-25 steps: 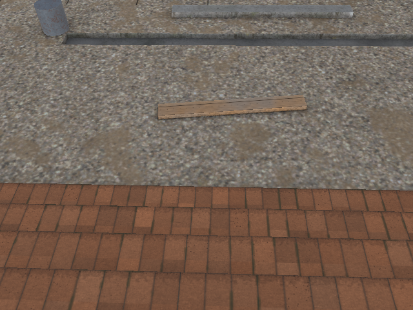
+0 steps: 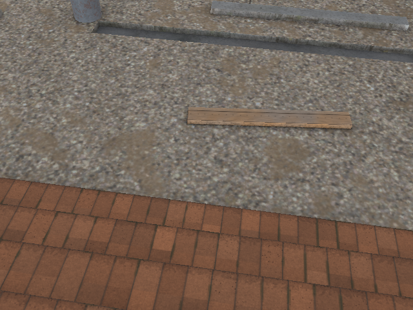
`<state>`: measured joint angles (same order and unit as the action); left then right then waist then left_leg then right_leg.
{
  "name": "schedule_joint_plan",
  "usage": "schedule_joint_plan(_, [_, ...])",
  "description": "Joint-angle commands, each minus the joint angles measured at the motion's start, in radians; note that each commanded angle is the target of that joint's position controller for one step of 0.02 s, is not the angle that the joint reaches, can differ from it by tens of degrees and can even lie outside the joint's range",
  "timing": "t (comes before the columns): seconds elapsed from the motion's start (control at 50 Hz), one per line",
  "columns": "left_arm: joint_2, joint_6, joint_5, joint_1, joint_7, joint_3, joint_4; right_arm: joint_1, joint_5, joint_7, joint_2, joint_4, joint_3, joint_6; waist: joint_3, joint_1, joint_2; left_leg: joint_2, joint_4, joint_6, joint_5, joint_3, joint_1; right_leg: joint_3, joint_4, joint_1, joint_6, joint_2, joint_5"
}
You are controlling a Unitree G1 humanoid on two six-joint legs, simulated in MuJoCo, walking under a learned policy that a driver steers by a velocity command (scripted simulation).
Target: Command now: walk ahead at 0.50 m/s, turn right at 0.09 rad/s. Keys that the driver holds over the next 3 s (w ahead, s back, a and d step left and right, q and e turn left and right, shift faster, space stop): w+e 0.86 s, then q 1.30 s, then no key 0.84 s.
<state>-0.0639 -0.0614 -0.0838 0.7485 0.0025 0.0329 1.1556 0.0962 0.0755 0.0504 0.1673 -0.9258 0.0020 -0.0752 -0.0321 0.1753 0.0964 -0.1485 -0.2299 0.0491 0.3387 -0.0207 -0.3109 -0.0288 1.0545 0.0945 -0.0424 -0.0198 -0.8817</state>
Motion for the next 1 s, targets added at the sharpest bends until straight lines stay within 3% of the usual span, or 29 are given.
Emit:
schedule_joint_plan(0.02, [-0.032, 0.028, 0.003, 0.287, -0.102, -0.003, 0.061, 0.645, -0.017, 0.021, 0.307, -0.159, 0.094, -0.006, -0.404, -0.209, 0.218, -0.219, -0.488, 0.22, 0.75, 0.078, 1.129, 0.056, 0.796, 0.581, 0.035, -0.011, 0.033])
schedule_joint_plan(0.04, [-0.11, -0.005, 0.044, 0.196, -0.126, -0.023, 0.011, 0.717, 0.016, 0.036, 0.308, -0.163, 0.1, 0.006, -0.428, -0.284, 0.125, -0.301, -0.515, 0.304, 0.88, 0.174, 1.103, 0.103, 1.047, 0.733, 0.036, -0.019, -0.018])
schedule_joint_plan(0.08, [-0.179, -0.043, 0.074, -0.187, -0.101, -0.048, -0.172, 0.532, 0.016, 0.036, 0.276, -0.149, 0.1, 0.017, -0.087, -0.286, -0.007, -0.372, -0.241, 0.321, -0.035, 0.317, 0.642, 0.092, 1.031, 1.08, 0.092, 0.071, 0.195])
schedule_joint_plan(0.1, [-0.151, -0.039, 0.066, -0.192, -0.082, -0.045, -0.168, 0.439, 0.04, 0.032, 0.157, -0.113, 0.061, 0.011, -0.013, -0.224, -0.107, -0.332, -0.209, 0.274, -0.01, 0.214, 0.402, 0.119, 0.897, 0.975, 0.115, 0.112, 0.361])
schedule_joint_plan(0.14, [-0.038, -0.024, 0.067, -0.184, -0.061, -0.035, -0.178, 0.401, 0.07, 0.006, 0.074, -0.106, 0.03, -0.006, 0.144, -0.112, -0.056, -0.28, -0.13, 0.198, -0.068, 0.138, -0.022, 0.159, 0.687, 0.798, 0.161, 0.182, 0.568])
schedule_joint_plan(0.16, [-0.023, -0.018, 0.016, -0.17, -0.068, -0.023, -0.167, 0.351, 0.043, -0.032, -0.017, -0.074, 0.002, -0.034, 0.135, -0.097, -0.033, -0.172, -0.103, 0.148, -0.292, 0.063, -0.06, 0.19, 0.446, 0.805, 0.192, 0.209, 0.795])
schedule_joint_plan(0.18, [-0.036, -0.013, -0.004, -0.188, -0.082, -0.027, -0.167, 0.331, 0.023, -0.05, -0.03, -0.064, -0.004, -0.053, 0.153, -0.106, -0.016, -0.156, -0.074, 0.162, -0.341, 0.05, -0.111, 0.167, 0.352, 0.79, 0.198, 0.196, 0.866])
schedule_joint_plan(0.2, [-0.077, -0.016, 0.0, -0.214, -0.1, -0.041, -0.148, 0.346, 0.015, -0.062, -0.036, -0.072, -0.018, -0.064, 0.144, -0.136, -0.096, -0.149, -0.062, 0.188, -0.363, -0.008, -0.142, 0.172, 0.11, 0.748, 0.183, 0.184, 1.045])
schedule_joint_plan(0.24, [-0.099, -0.014, 0.005, -0.253, -0.124, -0.047, -0.171, 0.391, 0.058, -0.055, 0.036, -0.111, -0.018, -0.069, 0.102, -0.102, -0.005, -0.16, -0.119, 0.191, -0.175, 0.006, -0.144, 0.155, 0.125, 0.707, 0.165, 0.182, 1.109])
schedule_joint_plan(0.26, [-0.122, -0.019, 0.001, -0.258, -0.134, -0.051, -0.177, 0.401, 0.06, -0.051, 0.06, -0.11, -0.019, -0.069, 0.086, -0.101, -0.037, -0.16, -0.153, 0.186, -0.127, -0.026, -0.131, 0.139, 0.141, 0.697, 0.154, 0.172, 1.106])
schedule_joint_plan(0.32, [-0.127, -0.019, -0.007, -0.416, -0.112, -0.035, -0.242, 0.591, 0.049, -0.073, 0.006, -0.222, -0.047, -0.076, 0.138, -0.196, -0.075, -0.213, -0.214, 0.169, -0.25, 0.039, 0.203, 0.238, -0.138, 0.997, 0.149, 0.202, 1.294])
schedule_joint_plan(0.4, [-0.168, 0.0, -0.005, -0.54, -0.122, -0.031, -0.266, 0.546, 0.069, -0.057, -0.005, -0.201, -0.074, -0.063, 0.179, -0.193, -0.06, -0.13, -0.248, 0.136, -0.493, -0.102, -0.091, 0.077, -0.243, 0.599, 0.146, 0.162, 1.447])
schedule_joint_plan(0.54, [-0.127, 0.03, -0.017, -0.811, -0.102, -0.009, -0.342, 0.737, 0.029, -0.106, 0.039, -0.285, -0.028, -0.016, 0.301, -0.354, -0.08, -0.219, -0.387, 0.123, -0.52, -0.023, 0.315, 0.02, -0.704, 0.677, 0.125, 0.171, 1.2])
schedule_joint_plan(0.6, [-0.144, 0.013, -0.029, -0.795, -0.087, -0.022, -0.287, 0.678, 0.041, -0.099, 0.074, -0.269, 0.0, 0.009, 0.223, -0.333, -0.079, -0.203, -0.488, 0.087, -0.427, -0.074, 0.286, -0.024, -0.716, 0.454, 0.138, 0.134, 1.111])
schedule_joint_plan(0.64, [-0.246, -0.013, -0.001, -0.451, -0.074, -0.083, -0.163, 0.587, 0.081, -0.054, 0.141, -0.25, 0.015, 0.019, 0.09, -0.164, -0.144, -0.141, -0.851, 0.033, -0.339, -0.175, 0.101, -0.09, -0.762, -0.04, 0.182, 0.086, 1.307])
schedule_joint_plan(0.66, [-0.375, -0.023, -0.009, -0.207, -0.078, -0.135, -0.075, 0.622, 0.087, -0.017, 0.097, -0.26, 0.001, 0.026, -0.036, -0.077, -0.197, -0.036, -1.116, -0.042, -0.589, -0.221, -0.151, -0.075, -0.669, -0.457, 0.214, 0.108, 1.497])
schedule_joint_plan(0.68, [-0.455, -0.016, -0.004, 0.019, -0.074, -0.157, -0.001, 0.733, 0.072, 0.032, -0.024, -0.241, -0.031, 0.023, -0.396, -0.069, -0.307, 0.043, -1.54, -0.106, -1.152, -0.157, -0.377, 0.138, -0.319, -0.974, 0.394, 0.284, 1.824])
schedule_joint_plan(0.7, [-0.431, -0.01, -0.02, 0.122, -0.064, -0.161, 0.061, 0.533, 0.002, 0.043, 0.07, -0.155, 0.005, 0.003, -0.366, 0.018, -0.21, 0.07, -1.677, -0.108, -1.199, -0.093, -0.49, 0.214, -0.36, -0.927, 0.389, 0.307, 1.883])
schedule_joint_plan(0.72, [-0.387, -0.02, -0.003, 0.06, -0.055, -0.155, 0.036, 0.304, -0.035, 0.024, 0.087, -0.031, 0.006, -0.039, -0.211, 0.072, -0.247, 0.057, -1.72, -0.099, -1.24, -0.055, -0.685, 0.294, -0.465, -0.781, 0.426, 0.344, 1.559])
schedule_joint_plan(0.74, [-0.279, -0.018, 0.023, -0.094, -0.051, -0.123, -0.024, 0.166, -0.039, -0.003, 0.09, 0.038, -0.001, -0.059, -0.094, 0.035, -0.127, -0.005, -1.545, -0.068, -1.165, 0.019, -0.751, 0.335, -0.544, -0.577, 0.39, 0.348, 1.12])
schedule_joint_plan(0.78, [-0.141, -0.035, 0.011, -0.304, -0.066, -0.06, -0.102, 0.215, -0.004, -0.047, 0.094, 0.03, 0.011, -0.062, 0.086, -0.139, 0.032, -0.074, -1.072, -0.021, -0.784, 0.131, -0.484, 0.299, -0.596, 0.009, 0.359, 0.324, 1.071])
schedule_joint_plan(0.82, [-0.215, -0.066, 0.048, -0.355, -0.075, -0.069, -0.156, 0.313, 0.006, -0.07, 0.04, -0.005, 0.011, -0.027, 0.144, -0.213, -0.12, -0.005, -0.91, -0.027, -0.666, 0.068, -0.225, 0.282, -0.721, 0.381, 0.427, 0.286, 1.077])
schedule_joint_plan(0.84, [-0.242, -0.074, 0.048, -0.395, -0.08, -0.069, -0.187, 0.31, 0.013, -0.065, 0.044, 0.012, 0.007, -0.015, 0.102, -0.233, -0.173, 0.007, -0.915, -0.032, -0.63, 0.067, -0.162, 0.291, -0.706, 0.46, 0.443, 0.262, 1.071])
schedule_joint_plan(0.86, [-0.231, -0.079, 0.015, -0.437, -0.081, -0.061, -0.219, 0.4, 0.023, -0.051, 0.035, -0.004, -0.007, -0.016, 0.083, -0.276, -0.157, 0.034, -0.935, -0.026, -0.447, 0.062, -0.07, 0.255, -0.602, 0.583, 0.411, 0.212, 1.011])
schedule_joint_plan(0.88, [-0.227, -0.082, 0.003, -0.419, -0.077, -0.061, -0.233, 0.46, 0.032, -0.031, 0.026, -0.034, -0.013, -0.016, 0.069, -0.262, -0.101, 0.052, -0.863, -0.039, -0.292, 0.049, -0.083, 0.192, -0.534, 0.602, 0.394, 0.162, 1.015])
schedule_joint_plan(0.9, [-0.153, -0.087, -0.003, -0.327, -0.061, -0.044, -0.192, 0.366, 0.032, -0.021, 0.029, -0.01, -0.016, -0.015, 0.092, -0.199, -0.11, -0.014, -0.744, -0.054, -0.112, 0.154, -0.258, 0.251, -0.449, 0.473, 0.342, 0.199, 0.95])
schedule_joint_plan(0.92, [-0.122, -0.085, 0.015, -0.231, -0.042, -0.034, -0.167, 0.322, 0.021, -0.012, 0.058, -0.014, -0.009, -0.019, 0.068, -0.148, -0.058, -0.014, -0.554, -0.062, 0.071, 0.143, -0.279, 0.204, -0.376, 0.412, 0.284, 0.157, 0.819])
schedule_joint_plan(0.96, [-0.174, -0.062, -0.003, -0.241, -0.029, -0.029, -0.185, 0.223, -0.004, 0.003, 0.079, 0.005, -0.009, -0.018, 0.098, -0.151, -0.113, 0.039, -0.378, -0.068, 0.196, 0.064, -0.023, 0.157, -0.33, 0.624, 0.234, 0.092, 0.569])
schedule_joint_plan(1.0, [-0.174, -0.047, -0.02, -0.248, -0.049, -0.02, -0.2, 0.236, 0.008, 0.013, 0.11, 0.003, 0.005, -0.007, 0.115, -0.179, -0.146, 0.067, -0.436, -0.092, 0.058, 0.016, 0.107, 0.18, -0.248, 0.69, 0.215, 0.124, 0.556])
